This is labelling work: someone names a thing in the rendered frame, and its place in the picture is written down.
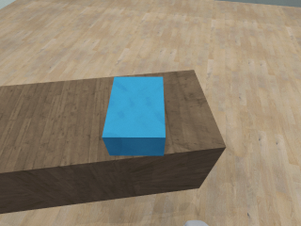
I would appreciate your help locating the carton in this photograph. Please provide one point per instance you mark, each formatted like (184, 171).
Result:
(135, 120)

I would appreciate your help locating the pedestal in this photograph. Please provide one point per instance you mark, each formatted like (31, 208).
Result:
(52, 151)

